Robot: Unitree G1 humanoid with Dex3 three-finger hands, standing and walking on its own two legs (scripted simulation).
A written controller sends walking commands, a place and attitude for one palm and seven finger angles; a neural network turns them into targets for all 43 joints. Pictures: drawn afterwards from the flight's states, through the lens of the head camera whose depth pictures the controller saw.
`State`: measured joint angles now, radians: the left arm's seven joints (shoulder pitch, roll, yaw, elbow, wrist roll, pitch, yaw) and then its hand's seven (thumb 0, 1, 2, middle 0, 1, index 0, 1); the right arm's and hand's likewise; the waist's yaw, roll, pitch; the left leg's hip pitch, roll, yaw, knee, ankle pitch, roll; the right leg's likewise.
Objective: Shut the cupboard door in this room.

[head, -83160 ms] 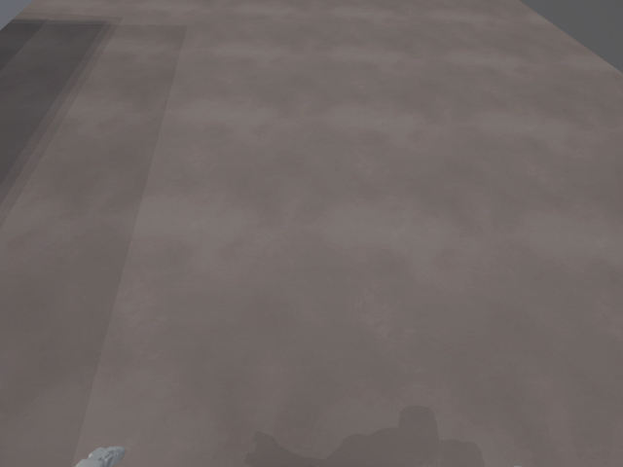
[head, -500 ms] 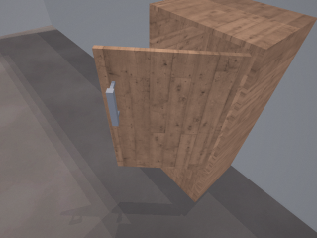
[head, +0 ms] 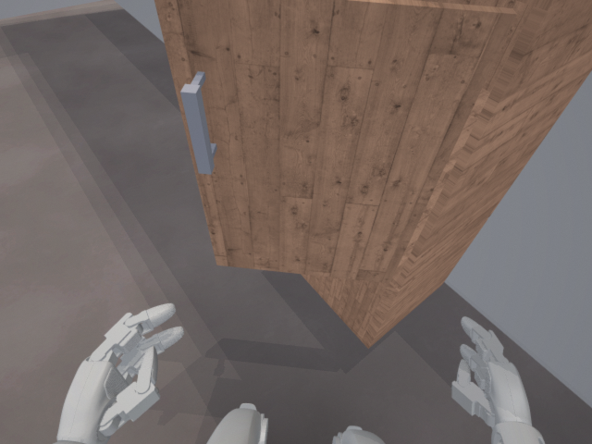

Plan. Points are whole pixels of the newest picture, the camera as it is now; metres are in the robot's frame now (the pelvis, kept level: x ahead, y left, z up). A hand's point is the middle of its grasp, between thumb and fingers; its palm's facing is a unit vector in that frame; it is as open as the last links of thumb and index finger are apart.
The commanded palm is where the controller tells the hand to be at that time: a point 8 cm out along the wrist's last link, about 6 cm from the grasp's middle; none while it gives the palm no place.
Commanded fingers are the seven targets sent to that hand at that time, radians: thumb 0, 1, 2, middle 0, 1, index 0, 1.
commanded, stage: raise the hand and make a fist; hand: left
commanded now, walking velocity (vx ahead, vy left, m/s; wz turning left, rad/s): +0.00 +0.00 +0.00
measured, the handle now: (203, 125) +0.51 +0.19 +0.16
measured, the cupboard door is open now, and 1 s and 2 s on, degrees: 46 46 46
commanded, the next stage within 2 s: bring the fist close to the handle in 1.50 s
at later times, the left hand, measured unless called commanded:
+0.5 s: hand (144, 320) +0.23 +0.19 +0.10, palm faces +0.00 -1.00 -0.04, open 3.8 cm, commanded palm +0.20 +0.24 +0.11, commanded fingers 0.00 0.90 0.90 -1.04 -1.22 -1.04 -1.22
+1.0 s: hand (132, 276) +0.26 +0.20 +0.15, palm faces +0.00 -1.00 -0.06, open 3.1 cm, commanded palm +0.23 +0.25 +0.16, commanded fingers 0.00 0.90 0.90 -1.30 -1.50 -1.30 -1.50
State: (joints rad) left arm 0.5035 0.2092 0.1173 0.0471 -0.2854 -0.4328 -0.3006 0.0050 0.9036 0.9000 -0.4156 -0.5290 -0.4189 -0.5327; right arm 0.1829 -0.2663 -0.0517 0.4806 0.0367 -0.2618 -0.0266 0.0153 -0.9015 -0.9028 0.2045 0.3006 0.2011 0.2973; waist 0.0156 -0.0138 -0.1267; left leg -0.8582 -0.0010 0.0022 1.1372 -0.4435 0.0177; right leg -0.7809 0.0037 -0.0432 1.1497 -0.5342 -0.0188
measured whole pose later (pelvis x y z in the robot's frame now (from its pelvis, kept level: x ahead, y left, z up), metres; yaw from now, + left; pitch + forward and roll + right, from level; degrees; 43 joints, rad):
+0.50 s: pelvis +0.04 +0.00 +0.02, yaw +0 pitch +11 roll -2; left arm 0.52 0.24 0.18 -0.18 -0.34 -0.32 -0.31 0.01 0.90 0.90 -0.87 -1.03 -0.87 -1.03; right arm 0.28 -0.23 -0.01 0.53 0.04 -0.21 -0.07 0.02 -0.90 -0.90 0.21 0.30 0.20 0.30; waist 0.03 0.05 -0.12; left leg -0.78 0.01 -0.02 1.04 -0.46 0.01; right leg -0.68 0.02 -0.06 1.01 -0.53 -0.02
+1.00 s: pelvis +0.04 +0.01 +0.05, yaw +1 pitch +5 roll -2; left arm 0.38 0.28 0.16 -0.18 -0.31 -0.18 -0.25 0.01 0.90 0.90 -1.27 -1.46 -1.27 -1.47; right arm 0.26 -0.23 0.06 0.52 0.05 -0.22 -0.06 0.02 -0.90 -0.90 0.21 0.30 0.20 0.30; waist 0.02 0.05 -0.09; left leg -0.56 0.00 -0.01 0.86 -0.39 0.03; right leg -0.46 0.01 -0.05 0.82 -0.45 -0.01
